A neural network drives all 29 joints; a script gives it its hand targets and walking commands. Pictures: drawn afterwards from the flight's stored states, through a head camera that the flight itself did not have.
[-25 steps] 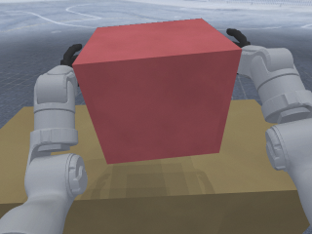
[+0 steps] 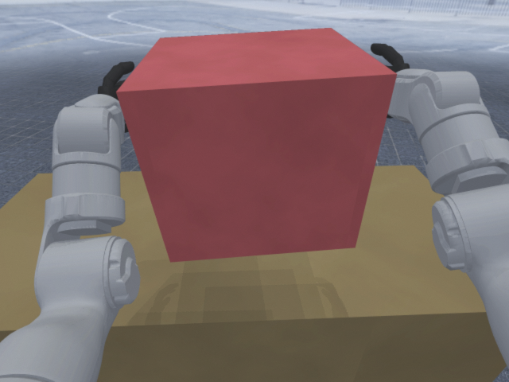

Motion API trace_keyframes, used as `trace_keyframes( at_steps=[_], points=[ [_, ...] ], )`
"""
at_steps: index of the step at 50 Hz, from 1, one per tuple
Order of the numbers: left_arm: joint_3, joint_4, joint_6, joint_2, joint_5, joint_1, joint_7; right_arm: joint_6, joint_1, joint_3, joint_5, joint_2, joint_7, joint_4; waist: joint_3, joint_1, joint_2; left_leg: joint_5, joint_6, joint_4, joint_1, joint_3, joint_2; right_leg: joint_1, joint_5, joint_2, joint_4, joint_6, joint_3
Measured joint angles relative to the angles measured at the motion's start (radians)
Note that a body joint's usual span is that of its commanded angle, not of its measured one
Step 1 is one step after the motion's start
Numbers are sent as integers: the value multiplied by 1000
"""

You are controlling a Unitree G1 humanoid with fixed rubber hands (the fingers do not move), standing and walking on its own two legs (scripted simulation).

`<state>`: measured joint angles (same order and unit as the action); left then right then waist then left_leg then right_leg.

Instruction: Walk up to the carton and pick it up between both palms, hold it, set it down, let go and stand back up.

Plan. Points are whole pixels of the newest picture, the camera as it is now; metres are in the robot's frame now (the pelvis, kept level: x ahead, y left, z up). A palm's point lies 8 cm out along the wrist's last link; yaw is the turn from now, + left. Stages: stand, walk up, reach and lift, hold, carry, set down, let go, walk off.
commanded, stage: hold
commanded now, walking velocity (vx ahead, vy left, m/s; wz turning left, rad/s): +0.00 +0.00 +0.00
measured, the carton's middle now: (254, 139) +0.42 +0.00 +0.26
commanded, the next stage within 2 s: set down in 1.92 s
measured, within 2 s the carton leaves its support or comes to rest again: neither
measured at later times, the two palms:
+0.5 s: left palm (111, 107) +0.36 +0.20 +0.34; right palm (396, 93) +0.36 -0.19 +0.35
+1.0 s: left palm (121, 117) +0.36 +0.19 +0.32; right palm (400, 101) +0.36 -0.20 +0.34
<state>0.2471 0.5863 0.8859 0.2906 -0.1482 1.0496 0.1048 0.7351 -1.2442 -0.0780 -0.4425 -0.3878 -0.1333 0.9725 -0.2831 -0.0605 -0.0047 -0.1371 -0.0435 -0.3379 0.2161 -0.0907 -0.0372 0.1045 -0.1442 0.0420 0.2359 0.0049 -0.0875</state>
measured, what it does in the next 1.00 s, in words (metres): stands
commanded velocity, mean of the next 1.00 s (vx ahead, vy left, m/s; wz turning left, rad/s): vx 0.00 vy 0.00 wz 0.00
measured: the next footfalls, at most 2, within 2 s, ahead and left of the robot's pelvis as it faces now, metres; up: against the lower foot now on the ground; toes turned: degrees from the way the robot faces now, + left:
none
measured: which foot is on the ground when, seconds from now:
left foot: down 0.00-1.00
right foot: down 0.00-1.00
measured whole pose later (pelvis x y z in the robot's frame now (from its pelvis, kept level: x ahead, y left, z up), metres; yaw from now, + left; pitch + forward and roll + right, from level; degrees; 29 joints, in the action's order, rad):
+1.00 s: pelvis +0.00 +0.00 +0.00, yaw +0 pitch +0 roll -2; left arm 0.26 0.47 0.90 0.26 -0.13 0.97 0.07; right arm 0.74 -1.18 -0.12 -0.49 -0.41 -0.14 0.88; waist -0.27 -0.06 0.02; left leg -0.14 -0.05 -0.34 0.21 -0.08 -0.04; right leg 0.09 -0.14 0.05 0.23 0.00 -0.09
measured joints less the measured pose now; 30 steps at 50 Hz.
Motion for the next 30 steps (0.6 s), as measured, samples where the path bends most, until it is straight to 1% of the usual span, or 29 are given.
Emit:
trace_keyframes(
  at_steps=[6,13,17,25,30],
  points=[
    [-7,-45,8,-11,8,-26,-14,-6,13,-22,-23,-14,1,-20,8,-3,4,-2,0,-5,5,2,-2,3,2,2,-1,1,-3],
    [10,-76,12,-26,14,-53,-27,-2,40,-38,-39,-19,-6,-55,8,6,19,-2,-1,-2,-6,5,-5,-5,2,4,0,0,-6],
    [18,-56,7,-24,15,-43,-26,2,43,-25,-26,-10,-7,-54,1,10,23,1,-2,1,-9,3,-5,-6,1,5,3,-2,-4],
    [17,33,-13,0,3,17,-4,5,7,10,11,7,-4,-7,-12,10,18,3,-2,0,3,-3,-2,6,-2,3,9,-3,3],
    [11,48,-17,9,-4,30,6,1,-10,5,10,6,-1,13,-9,8,12,1,1,0,3,0,1,5,-2,0,4,0,1]
  ],
)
